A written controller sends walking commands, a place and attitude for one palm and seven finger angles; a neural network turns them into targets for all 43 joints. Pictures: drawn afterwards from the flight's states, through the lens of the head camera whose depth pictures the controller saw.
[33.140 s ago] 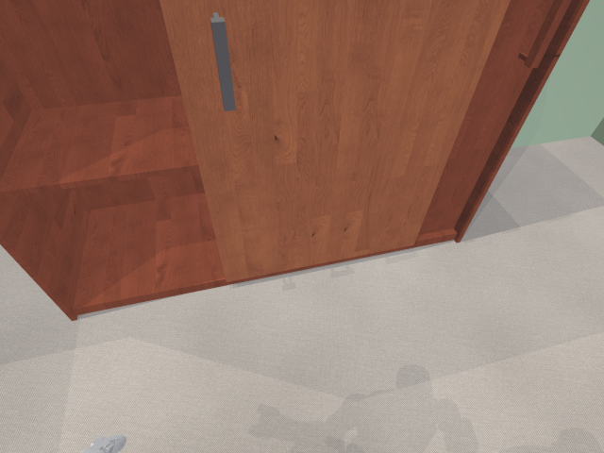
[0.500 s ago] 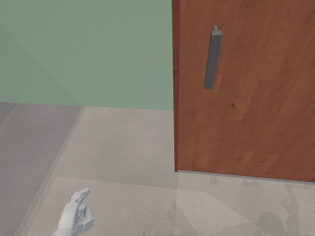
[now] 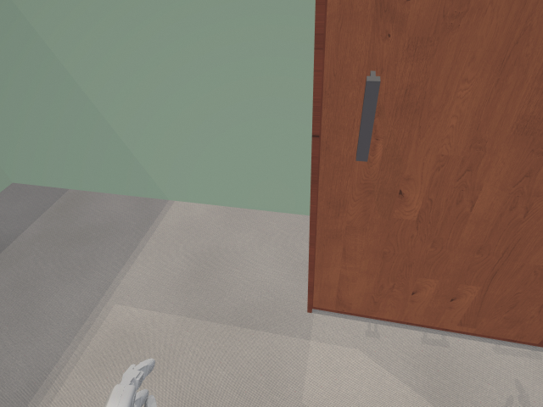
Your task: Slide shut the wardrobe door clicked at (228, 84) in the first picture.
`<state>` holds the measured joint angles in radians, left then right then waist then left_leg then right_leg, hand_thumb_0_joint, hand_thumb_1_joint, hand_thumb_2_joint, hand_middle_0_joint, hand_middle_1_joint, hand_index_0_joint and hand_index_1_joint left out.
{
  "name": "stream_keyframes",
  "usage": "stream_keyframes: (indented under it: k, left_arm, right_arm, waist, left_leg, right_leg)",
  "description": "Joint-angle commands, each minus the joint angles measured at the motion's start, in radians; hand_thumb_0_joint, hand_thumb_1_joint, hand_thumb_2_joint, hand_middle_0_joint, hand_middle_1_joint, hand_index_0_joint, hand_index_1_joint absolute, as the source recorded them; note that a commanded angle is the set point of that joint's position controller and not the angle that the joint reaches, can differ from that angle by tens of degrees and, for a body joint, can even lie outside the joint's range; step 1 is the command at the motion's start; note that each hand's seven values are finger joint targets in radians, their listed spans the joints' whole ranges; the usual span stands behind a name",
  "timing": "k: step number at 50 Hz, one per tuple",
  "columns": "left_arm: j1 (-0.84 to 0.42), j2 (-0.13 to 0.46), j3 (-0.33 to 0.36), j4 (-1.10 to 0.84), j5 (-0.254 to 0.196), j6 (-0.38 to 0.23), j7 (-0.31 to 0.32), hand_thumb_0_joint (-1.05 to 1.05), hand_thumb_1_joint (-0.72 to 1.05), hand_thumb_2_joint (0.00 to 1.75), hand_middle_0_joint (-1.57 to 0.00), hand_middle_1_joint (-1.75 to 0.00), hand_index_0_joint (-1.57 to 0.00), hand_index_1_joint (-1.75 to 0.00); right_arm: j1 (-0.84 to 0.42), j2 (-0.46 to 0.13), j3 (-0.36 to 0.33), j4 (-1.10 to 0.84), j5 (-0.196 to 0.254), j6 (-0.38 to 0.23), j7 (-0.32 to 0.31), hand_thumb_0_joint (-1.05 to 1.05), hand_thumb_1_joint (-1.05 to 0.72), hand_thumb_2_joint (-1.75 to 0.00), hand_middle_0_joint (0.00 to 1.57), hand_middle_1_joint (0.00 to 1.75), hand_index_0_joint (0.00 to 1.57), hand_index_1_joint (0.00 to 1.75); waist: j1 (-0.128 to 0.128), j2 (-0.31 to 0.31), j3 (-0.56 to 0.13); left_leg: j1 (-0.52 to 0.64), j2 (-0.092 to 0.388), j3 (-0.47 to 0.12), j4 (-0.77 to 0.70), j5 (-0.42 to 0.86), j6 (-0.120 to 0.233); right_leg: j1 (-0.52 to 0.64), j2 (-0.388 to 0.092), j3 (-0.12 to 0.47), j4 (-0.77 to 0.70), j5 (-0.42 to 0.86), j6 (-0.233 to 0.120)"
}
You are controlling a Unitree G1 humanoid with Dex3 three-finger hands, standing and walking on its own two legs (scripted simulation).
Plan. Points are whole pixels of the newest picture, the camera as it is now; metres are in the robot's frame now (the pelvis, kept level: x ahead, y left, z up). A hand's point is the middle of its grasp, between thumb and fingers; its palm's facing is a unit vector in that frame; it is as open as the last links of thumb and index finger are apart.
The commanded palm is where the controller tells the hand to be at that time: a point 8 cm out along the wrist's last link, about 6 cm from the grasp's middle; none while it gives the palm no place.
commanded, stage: stop stepping back and stand still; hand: right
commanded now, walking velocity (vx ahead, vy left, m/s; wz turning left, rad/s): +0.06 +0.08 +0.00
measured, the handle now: (367, 117) +0.67 -0.17 +0.14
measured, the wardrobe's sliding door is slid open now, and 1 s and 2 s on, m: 0.00 0.00 0.00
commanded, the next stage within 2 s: let the arm hang, fingers relaxed in 0.52 s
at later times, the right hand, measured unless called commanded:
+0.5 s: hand out of the picture +0.19 -0.29 +0.17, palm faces +0.47 +0.77 -0.43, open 7.4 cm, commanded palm +0.13 -0.32 +0.18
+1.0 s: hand out of the picture +0.00 -0.20 -0.18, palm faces +0.02 +0.99 -0.15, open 7.2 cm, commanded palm none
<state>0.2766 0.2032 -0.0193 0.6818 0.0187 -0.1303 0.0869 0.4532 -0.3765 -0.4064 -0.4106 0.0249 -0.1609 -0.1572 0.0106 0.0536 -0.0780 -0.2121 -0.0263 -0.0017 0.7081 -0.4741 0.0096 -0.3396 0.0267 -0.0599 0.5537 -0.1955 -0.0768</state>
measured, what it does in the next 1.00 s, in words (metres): stands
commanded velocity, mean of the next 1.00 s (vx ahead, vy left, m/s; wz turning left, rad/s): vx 0.03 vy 0.02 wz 0.00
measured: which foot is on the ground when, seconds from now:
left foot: down 0.00-1.00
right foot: down 0.00-1.00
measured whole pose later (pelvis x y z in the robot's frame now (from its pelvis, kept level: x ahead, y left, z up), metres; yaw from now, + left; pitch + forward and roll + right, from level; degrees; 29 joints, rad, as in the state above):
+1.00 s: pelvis +0.00 -0.02 +0.00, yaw -3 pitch -1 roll +1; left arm 0.18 0.29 0.00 1.01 0.02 0.02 0.01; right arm 0.28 -0.21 0.01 1.02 -0.02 0.03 0.00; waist 0.01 0.04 0.07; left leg -0.17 0.00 0.04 0.49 -0.31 0.00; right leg -0.31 -0.01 -0.02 0.52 -0.19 -0.03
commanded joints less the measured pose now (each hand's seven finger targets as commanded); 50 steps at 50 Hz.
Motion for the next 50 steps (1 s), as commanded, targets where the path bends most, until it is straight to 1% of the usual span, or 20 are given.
stream_keyframes:
  k: [1,4,6,7,9,12,16,18,22,25,27,30,31,32,35,37,40,42,46,50]
  left_arm:
    - [-0.126,0.123,0.046,-0.183,0.012,-0.063,-0.008,0.00,0.90,0.90,-0.20,-0.30,-0.20,-0.30]
    - [-0.113,0.130,0.053,-0.208,0.014,-0.033,-0.008,0.00,0.90,0.90,-0.20,-0.30,-0.20,-0.30]
    - [-0.095,0.125,0.066,-0.208,0.020,-0.008,-0.011,0.00,0.90,0.90,-0.20,-0.30,-0.20,-0.30]
    - [-0.092,0.126,0.070,-0.199,0.002,-0.016,-0.013,0.00,0.90,0.90,-0.20,-0.30,-0.20,-0.30]
    - [-0.077,0.123,0.060,-0.170,0.001,-0.034,-0.018,0.00,0.90,0.90,-0.20,-0.30,-0.20,-0.30]
    - [-0.106,0.117,0.048,-0.157,0.000,-0.033,0.001,0.00,0.90,0.90,-0.20,-0.30,-0.20,-0.30]
    - [-0.130,0.141,0.052,-0.177,-0.012,-0.058,0.009,0.00,0.90,0.90,-0.20,-0.30,-0.20,-0.30]
    - [-0.140,0.130,0.049,-0.183,0.004,-0.060,0.004,0.00,0.90,0.90,-0.20,-0.30,-0.20,-0.30]
    - [-0.117,0.119,0.051,-0.187,-0.001,-0.073,-0.016,0.00,0.90,0.90,-0.20,-0.30,-0.20,-0.30]
    - [-0.098,0.113,0.060,-0.186,-0.006,-0.068,-0.022,0.00,0.90,0.90,-0.20,-0.30,-0.20,-0.30]
    - [-0.104,0.106,0.052,-0.171,-0.009,-0.065,-0.021,0.00,0.90,0.90,-0.20,-0.30,-0.20,-0.30]
    - [-0.116,0.116,0.052,-0.172,-0.013,-0.063,-0.011,0.00,0.90,0.90,-0.20,-0.30,-0.20,-0.30]
    - [-0.155,0.323,0.116,0.047,-0.010,-0.078,-0.093,0.00,0.90,0.90,-0.20,-0.30,-0.20,-0.30]
    - [-0.096,0.267,0.116,0.025,-0.022,-0.007,-0.088,0.00,0.90,0.90,-0.20,-0.30,-0.20,-0.30]
    - [-0.141,0.273,0.080,0.013,0.001,0.059,-0.078,0.00,0.90,0.90,-0.20,-0.30,-0.20,-0.30]
    - [-0.182,0.284,0.070,0.030,0.007,0.076,-0.080,0.00,0.90,0.90,-0.20,-0.30,-0.20,-0.30]
    - [-0.191,0.234,0.065,0.082,0.006,0.101,-0.085,0.00,0.90,0.90,-0.20,-0.30,-0.20,-0.30]
    - [-0.171,0.215,0.064,0.133,0.011,0.122,-0.085,0.00,0.90,0.90,-0.20,-0.30,-0.20,-0.30]
    - [-0.156,0.216,0.056,0.226,0.008,0.125,-0.078,0.00,0.90,0.90,-0.20,-0.30,-0.20,-0.30]
    - [-0.147,0.227,0.058,0.299,0.004,0.123,-0.065,0.00,0.90,0.90,-0.20,-0.30,-0.20,-0.30]
  right_arm:
    - [-0.003,-0.198,-0.094,-0.289,-0.005,-0.082,-0.011,0.00,-0.90,-0.90,0.20,0.30,0.20,0.30]
    - [0.084,-0.202,-0.108,-0.251,-0.005,-0.064,-0.003,0.00,-0.90,-0.90,0.20,0.30,0.20,0.30]
    - [0.039,-0.243,-0.149,-0.244,0.002,-0.069,0.000,0.00,-0.90,-0.90,0.20,0.30,0.20,0.30]
    - [-0.035,-0.235,-0.140,-0.279,0.011,-0.081,-0.007,0.00,-0.90,-0.90,0.20,0.30,0.20,0.30]
    - [-0.070,-0.207,-0.123,-0.204,0.011,-0.082,-0.016,0.00,-0.90,-0.90,0.20,0.30,0.20,0.30]
    - [-0.101,-0.189,-0.080,-0.187,-0.007,-0.079,-0.023,0.00,-0.90,-0.90,0.20,0.30,0.20,0.30]
    - [-0.100,-0.213,-0.112,-0.289,-0.001,-0.109,-0.019,0.00,-0.90,-0.90,0.20,0.30,0.20,0.30]
    - [-0.095,-0.215,-0.124,-0.311,-0.012,-0.111,-0.007,0.00,-0.90,-0.90,0.20,0.30,0.20,0.30]
    - [-0.028,-0.199,-0.125,-0.295,-0.018,-0.112,-0.008,0.00,-0.90,-0.90,0.20,0.30,0.20,0.30]
    - [0.024,-0.192,-0.128,-0.253,0.000,-0.108,-0.004,0.00,-0.90,-0.90,0.20,0.30,0.20,0.30]
    - [0.004,-0.190,-0.118,-0.224,0.010,-0.101,-0.004,0.00,-0.90,-0.90,0.20,0.30,0.20,0.30]
    - [-0.028,-0.185,-0.106,-0.211,0.009,-0.097,-0.003,0.00,-0.90,-0.90,0.20,0.30,0.20,0.30]
    - [-0.018,-0.039,0.282,0.532,-0.067,0.069,0.137,0.00,-0.90,-0.90,0.20,0.30,0.20,0.30]
    - [-0.021,-0.019,0.271,0.541,-0.054,0.145,0.150,0.00,-0.90,-0.90,0.20,0.30,0.20,0.30]
    - [-0.114,-0.008,0.301,0.668,-0.044,0.162,0.148,0.00,-0.90,-0.90,0.20,0.30,0.20,0.30]
    - [-0.131,-0.051,0.306,0.809,-0.047,0.156,0.150,0.00,-0.90,-0.90,0.20,0.30,0.20,0.30]
    - [-0.216,-0.122,0.324,1.009,-0.057,0.139,0.150,0.00,-0.90,-0.90,0.20,0.30,0.20,0.30]
    - [-0.281,-0.112,0.347,1.112,-0.051,0.138,0.147,0.00,-0.90,-0.90,0.20,0.30,0.20,0.30]
    - [-0.277,-0.071,0.368,1.276,-0.040,0.137,0.145,0.00,-0.90,-0.90,0.20,0.30,0.20,0.30]
    - [-0.239,-0.051,0.364,1.402,-0.037,0.140,0.147,0.00,-0.90,-0.90,0.20,0.30,0.20,0.30]
  waist:
    - [-0.028,-0.266,0.012]
    - [-0.025,-0.205,0.023]
    - [-0.018,0.101,0.037]
    - [-0.020,0.160,0.055]
    - [0.005,0.074,0.083]
    - [0.008,-0.027,0.114]
    - [-0.012,-0.252,0.070]
    - [-0.016,-0.284,0.113]
    - [-0.021,-0.193,0.045]
    - [-0.009,-0.023,0.005]
    - [-0.002,-0.004,0.012]
    - [-0.006,-0.086,-0.007]
    - [0.038,-0.121,-0.021]
    - [0.022,-0.112,-0.071]
    - [-0.012,-0.058,-0.018]
    - [-0.043,-0.001,-0.010]
    - [-0.009,0.166,-0.003]
    - [0.015,0.093,0.038]
    - [0.014,-0.145,0.034]
    - [-0.002,-0.180,0.055]
  left_leg:
    - [0.079,-0.031,0.084,-0.101,-0.024,0.022]
    - [0.229,0.012,0.043,-0.308,0.003,0.064]
    - [0.055,0.310,-0.359,-0.516,-0.179,0.204]
    - [0.031,0.380,-0.427,-0.533,-0.103,0.251]
    - [-0.091,0.359,-0.302,-0.475,-0.084,0.210]
    - [-0.232,0.233,-0.123,-0.383,-0.136,0.126]
    - [-0.131,0.024,0.038,-0.084,0.033,-0.006]
    - [-0.016,0.013,0.035,-0.003,0.015,-0.009]
    - [0.086,0.033,0.033,-0.241,0.125,0.008]
    - [-0.023,0.140,-0.138,-0.361,0.143,0.062]
    - [-0.089,0.178,-0.166,-0.375,0.219,0.072]
    - [-0.065,0.112,-0.073,-0.291,0.357,0.027]
    - [-0.088,0.168,0.012,-0.070,0.683,0.010]
    - [-0.060,0.123,0.010,-0.036,0.562,-0.009]
    - [-0.081,0.055,0.003,0.062,0.060,-0.009]
    - [0.020,0.077,-0.011,-0.095,0.171,0.009]
    - [-0.003,0.208,-0.151,-0.278,0.433,0.069]
    - [-0.069,0.248,-0.182,-0.332,0.446,0.106]
    - [-0.055,0.150,-0.100,-0.336,0.286,0.051]
    - [0.009,0.130,-0.082,-0.387,0.241,0.048]
  right_leg:
    - [-0.070,-0.224,0.288,-0.436,-0.439,0.045]
    - [-0.217,-0.117,0.151,-0.240,-0.434,0.085]
    - [-0.224,-0.030,0.028,0.254,-0.219,0.091]
    - [-0.259,-0.045,0.052,0.409,-0.187,0.090]
    - [-0.177,-0.108,0.106,0.371,-0.243,0.076]
    - [0.083,-0.076,-0.011,0.062,-0.149,0.064]
    - [0.034,-0.278,0.337,-0.256,-0.300,-0.019]
    - [-0.132,-0.300,0.395,-0.388,-0.522,-0.037]
    - [-0.073,-0.194,0.170,-0.252,-0.283,0.028]
    - [0.033,-0.099,0.057,-0.032,-0.121,0.063]
    - [0.090,-0.095,0.048,0.024,-0.028,0.065]
    - [0.147,-0.132,0.080,-0.050,0.137,0.056]
    - [0.097,-0.165,0.118,0.093,0.491,0.038]
    - [0.102,-0.187,0.125,0.043,0.544,0.025]
    - [-0.001,-0.284,0.300,-0.095,0.467,-0.080]
    - [-0.044,-0.233,0.269,-0.099,0.297,-0.053]
    - [0.006,-0.066,0.104,0.007,0.097,0.044]
    - [0.072,-0.045,0.077,0.023,-0.009,0.056]
    - [0.169,-0.111,0.133,-0.102,0.115,0.045]
    - [0.148,-0.134,0.160,-0.160,0.051,0.037]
